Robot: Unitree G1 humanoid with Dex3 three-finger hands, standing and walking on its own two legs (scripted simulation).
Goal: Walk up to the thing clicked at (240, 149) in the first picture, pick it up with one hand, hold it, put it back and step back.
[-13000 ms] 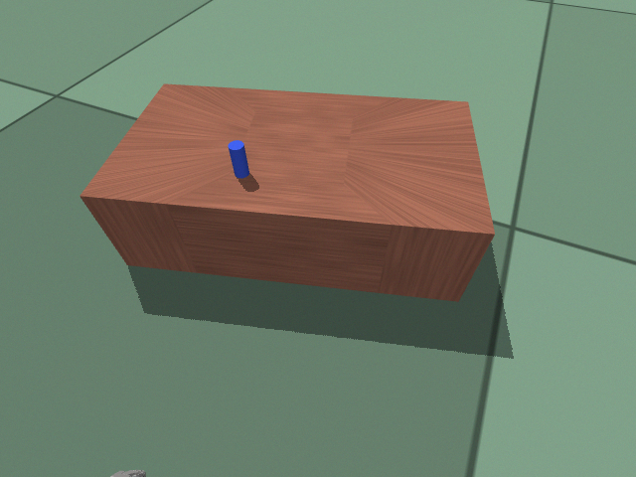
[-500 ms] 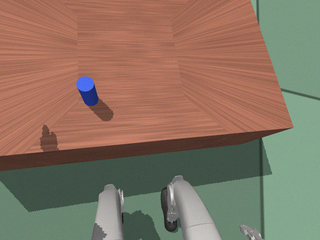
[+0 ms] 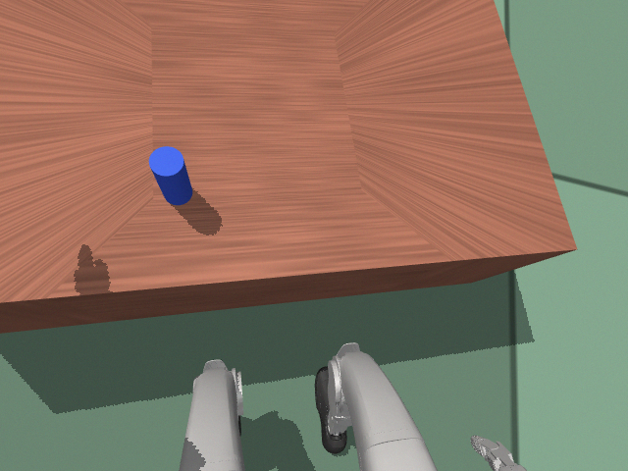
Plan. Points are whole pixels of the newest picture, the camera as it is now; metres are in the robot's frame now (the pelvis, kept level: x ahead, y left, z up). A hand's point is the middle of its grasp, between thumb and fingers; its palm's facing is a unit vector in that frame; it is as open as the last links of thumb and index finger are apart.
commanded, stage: go down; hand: left
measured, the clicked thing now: (172, 178) +0.54 +0.17 -0.20
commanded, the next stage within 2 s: approach in 0.92 s
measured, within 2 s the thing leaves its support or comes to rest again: neither
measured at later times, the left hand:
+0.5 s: hand out of the picture +0.49 +0.38 +0.08, palm faces +0.16 -0.99 -0.01, open 17.2 cm
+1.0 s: hand out of the picture +0.49 +0.38 +0.08, palm faces +0.17 -0.99 -0.01, open 17.3 cm
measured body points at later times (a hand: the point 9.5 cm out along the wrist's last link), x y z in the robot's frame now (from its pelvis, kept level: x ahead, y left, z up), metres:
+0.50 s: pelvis +0.00 +0.00 +0.00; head +0.19 +0.07 +0.41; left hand +0.47 +0.43 +0.08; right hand +0.04 -0.26 -0.09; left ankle +0.02 +0.11 -0.61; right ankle +0.06 -0.16 -0.61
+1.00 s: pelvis +0.00 +0.00 +0.00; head +0.19 +0.07 +0.40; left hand +0.48 +0.43 +0.08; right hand +0.03 -0.26 -0.09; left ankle +0.02 +0.11 -0.61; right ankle +0.06 -0.16 -0.61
